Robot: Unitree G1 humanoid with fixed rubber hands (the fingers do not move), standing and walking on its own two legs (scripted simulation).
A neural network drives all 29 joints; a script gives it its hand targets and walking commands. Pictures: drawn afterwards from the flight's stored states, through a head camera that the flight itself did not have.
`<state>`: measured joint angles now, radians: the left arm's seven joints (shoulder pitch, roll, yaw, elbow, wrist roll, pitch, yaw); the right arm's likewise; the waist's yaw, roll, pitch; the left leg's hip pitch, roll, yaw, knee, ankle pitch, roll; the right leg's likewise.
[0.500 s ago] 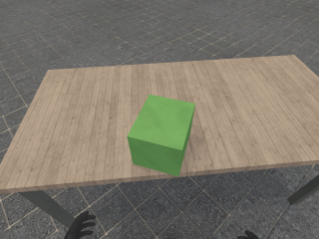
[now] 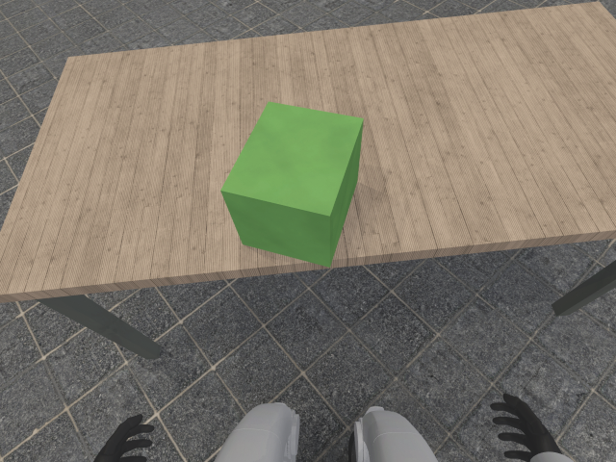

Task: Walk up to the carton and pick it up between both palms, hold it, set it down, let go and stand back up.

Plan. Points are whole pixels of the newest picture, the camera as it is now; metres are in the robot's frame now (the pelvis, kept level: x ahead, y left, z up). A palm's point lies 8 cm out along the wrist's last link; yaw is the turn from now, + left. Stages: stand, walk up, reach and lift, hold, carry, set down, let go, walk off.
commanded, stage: walk up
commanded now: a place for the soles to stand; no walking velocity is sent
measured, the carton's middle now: (299, 185) +0.52 +0.04 -0.04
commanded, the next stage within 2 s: none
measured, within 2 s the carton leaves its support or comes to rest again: neither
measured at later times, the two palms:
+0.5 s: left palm out of the picture +0.04 +0.29 -0.11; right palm out of the picture +0.02 -0.28 -0.10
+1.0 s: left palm out of the picture +0.05 +0.28 -0.09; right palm out of the picture +0.04 -0.29 -0.10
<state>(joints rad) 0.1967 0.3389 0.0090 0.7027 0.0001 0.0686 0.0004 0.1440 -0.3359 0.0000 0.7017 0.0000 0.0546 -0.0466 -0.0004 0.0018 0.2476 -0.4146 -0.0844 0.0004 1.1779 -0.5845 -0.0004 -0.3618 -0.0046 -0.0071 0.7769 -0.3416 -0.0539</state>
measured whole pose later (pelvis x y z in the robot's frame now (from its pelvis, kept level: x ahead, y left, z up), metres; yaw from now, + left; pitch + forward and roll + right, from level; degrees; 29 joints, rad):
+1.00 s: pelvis -0.06 -0.01 +0.00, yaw +1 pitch -5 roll +1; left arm 0.19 0.36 0.01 0.71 0.00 0.00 -0.01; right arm 0.17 -0.33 0.00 0.84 0.00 -0.02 -0.02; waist 0.00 -0.02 0.14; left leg -0.27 -0.02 0.00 0.71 -0.36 0.02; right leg -0.30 -0.01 -0.02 0.74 -0.35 -0.02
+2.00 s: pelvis +0.07 +0.02 +0.00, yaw +2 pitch -5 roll +0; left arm 0.29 0.39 0.01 0.75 0.00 0.04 -0.03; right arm 0.52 -0.33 -0.01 0.65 0.00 -0.02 -0.03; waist -0.01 -0.06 0.06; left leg -0.13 0.02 0.00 0.72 -0.50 0.00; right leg -0.44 -0.01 -0.01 0.87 -0.42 0.00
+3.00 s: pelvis +0.08 +0.01 +0.00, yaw +2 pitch -4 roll -1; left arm 0.27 0.39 0.01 0.75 0.00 0.02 -0.02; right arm 0.16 -0.33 -0.01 0.81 0.00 -0.02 -0.03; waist -0.01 -0.06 0.09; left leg -0.30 0.03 0.00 0.75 -0.38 0.00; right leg -0.37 -0.01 -0.03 0.69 -0.26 0.00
